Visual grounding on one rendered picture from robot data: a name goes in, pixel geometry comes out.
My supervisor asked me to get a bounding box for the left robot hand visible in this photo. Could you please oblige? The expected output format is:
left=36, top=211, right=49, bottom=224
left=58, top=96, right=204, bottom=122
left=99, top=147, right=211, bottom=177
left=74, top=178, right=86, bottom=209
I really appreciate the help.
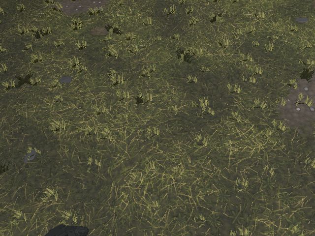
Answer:
left=44, top=224, right=89, bottom=236

